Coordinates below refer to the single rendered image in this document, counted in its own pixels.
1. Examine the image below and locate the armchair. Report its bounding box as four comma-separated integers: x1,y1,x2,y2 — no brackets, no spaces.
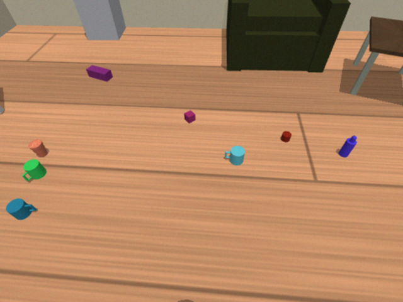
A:
226,0,351,72

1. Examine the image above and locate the coffee table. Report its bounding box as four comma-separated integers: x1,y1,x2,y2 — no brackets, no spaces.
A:
350,16,403,105

